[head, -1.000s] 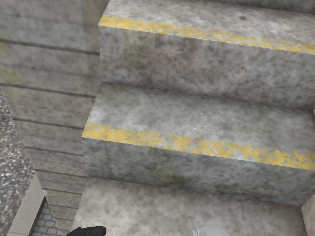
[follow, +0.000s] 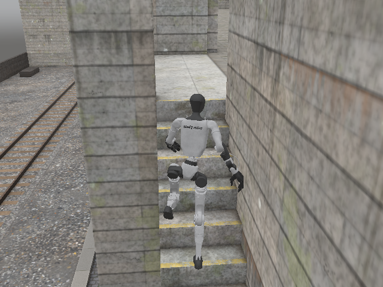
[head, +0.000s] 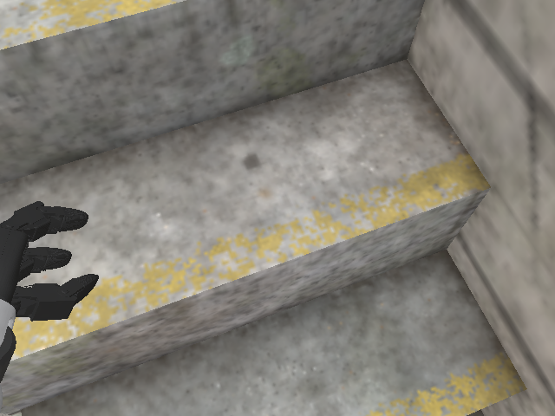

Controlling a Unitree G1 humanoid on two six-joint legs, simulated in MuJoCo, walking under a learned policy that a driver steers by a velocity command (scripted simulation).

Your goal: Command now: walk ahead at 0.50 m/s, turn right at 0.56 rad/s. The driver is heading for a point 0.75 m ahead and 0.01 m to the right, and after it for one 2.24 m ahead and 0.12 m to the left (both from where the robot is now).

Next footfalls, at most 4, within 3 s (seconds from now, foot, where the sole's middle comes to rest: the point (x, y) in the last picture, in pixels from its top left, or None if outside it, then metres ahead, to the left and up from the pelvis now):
0.18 left None -0.30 0.02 -0.76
0.38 right None -0.28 -0.06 -0.71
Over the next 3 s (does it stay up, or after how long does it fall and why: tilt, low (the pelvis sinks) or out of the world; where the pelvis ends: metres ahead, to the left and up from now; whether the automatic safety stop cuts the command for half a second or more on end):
falls after 0.56 s (tilt)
